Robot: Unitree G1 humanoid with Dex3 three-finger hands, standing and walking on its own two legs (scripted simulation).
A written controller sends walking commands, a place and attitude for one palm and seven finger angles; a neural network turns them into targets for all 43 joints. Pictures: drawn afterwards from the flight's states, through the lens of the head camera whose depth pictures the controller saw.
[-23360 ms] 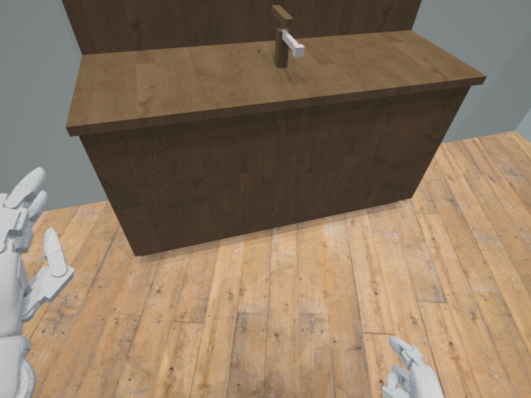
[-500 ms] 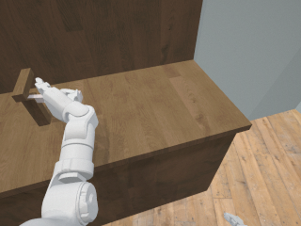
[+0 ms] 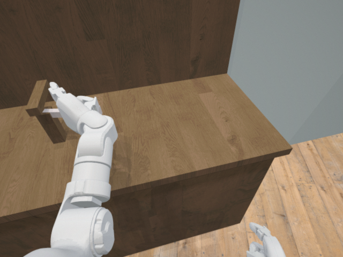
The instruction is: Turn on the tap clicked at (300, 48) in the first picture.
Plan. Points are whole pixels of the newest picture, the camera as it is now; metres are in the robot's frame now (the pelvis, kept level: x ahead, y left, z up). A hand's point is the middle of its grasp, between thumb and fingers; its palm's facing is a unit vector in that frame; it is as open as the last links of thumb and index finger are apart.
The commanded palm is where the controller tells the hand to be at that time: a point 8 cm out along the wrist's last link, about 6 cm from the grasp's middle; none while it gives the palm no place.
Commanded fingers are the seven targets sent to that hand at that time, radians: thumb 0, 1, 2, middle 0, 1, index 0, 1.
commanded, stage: lift the hand up off the lever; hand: left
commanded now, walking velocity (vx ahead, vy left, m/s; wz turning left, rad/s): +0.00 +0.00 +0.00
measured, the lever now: (95, 112) +0.47 +0.26 +0.10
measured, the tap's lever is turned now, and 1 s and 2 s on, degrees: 76 76 76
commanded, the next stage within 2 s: draw the hand back beside the body in 0.28 s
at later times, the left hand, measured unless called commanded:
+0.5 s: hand (98, 104) +0.39 +0.20 +0.19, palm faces +0.61 -0.79 -0.05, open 7.8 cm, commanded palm +0.33 +0.24 +0.18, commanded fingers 0.00 0.90 0.90 -0.16 -0.17 -0.16 -0.17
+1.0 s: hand (82, 140) +0.29 +0.20 +0.19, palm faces +0.22 -0.95 -0.23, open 7.6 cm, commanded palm +0.25 +0.26 +0.18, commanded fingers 0.00 0.90 0.90 -0.18 -0.25 -0.18 -0.25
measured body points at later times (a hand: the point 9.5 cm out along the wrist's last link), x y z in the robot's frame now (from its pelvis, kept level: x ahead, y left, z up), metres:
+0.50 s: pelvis +0.01 +0.00 +0.00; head -0.02 -0.02 +0.45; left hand +0.35 +0.24 +0.20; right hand +0.19 -0.24 -0.09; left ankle +0.03 +0.14 -0.73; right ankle -0.02 -0.07 -0.73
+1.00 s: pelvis -0.01 +0.02 +0.01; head -0.03 +0.00 +0.46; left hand +0.27 +0.25 +0.20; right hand +0.17 -0.21 -0.08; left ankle +0.03 +0.14 -0.73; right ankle -0.02 -0.07 -0.73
